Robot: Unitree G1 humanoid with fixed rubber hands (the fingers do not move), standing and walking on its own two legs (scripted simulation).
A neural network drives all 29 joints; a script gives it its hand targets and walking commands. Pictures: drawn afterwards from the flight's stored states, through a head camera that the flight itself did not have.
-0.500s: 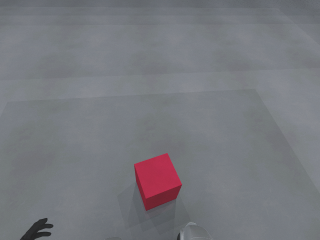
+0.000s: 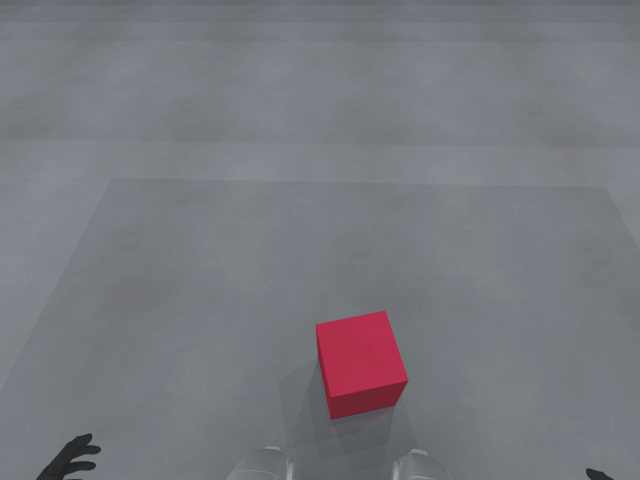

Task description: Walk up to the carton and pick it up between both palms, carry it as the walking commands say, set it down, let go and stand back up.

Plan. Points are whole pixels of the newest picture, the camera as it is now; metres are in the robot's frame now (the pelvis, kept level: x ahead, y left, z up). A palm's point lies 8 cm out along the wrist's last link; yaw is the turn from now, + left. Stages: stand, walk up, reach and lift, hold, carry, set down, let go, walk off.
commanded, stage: walk up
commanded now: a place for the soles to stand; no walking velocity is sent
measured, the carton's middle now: (357, 366) +0.45 -0.06 -0.61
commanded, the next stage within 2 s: none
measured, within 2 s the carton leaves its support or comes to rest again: neither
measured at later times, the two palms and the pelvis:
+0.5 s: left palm out of the picture +0.06 +0.36 -0.08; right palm out of the picture +0.12 -0.26 -0.08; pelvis +0.00 +0.04 +0.03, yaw -1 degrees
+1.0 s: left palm (59, 475) +0.13 +0.34 -0.07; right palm out of the picture +0.09 -0.29 -0.07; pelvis +0.01 +0.02 +0.04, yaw -1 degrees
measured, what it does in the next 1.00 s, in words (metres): lifts its right foot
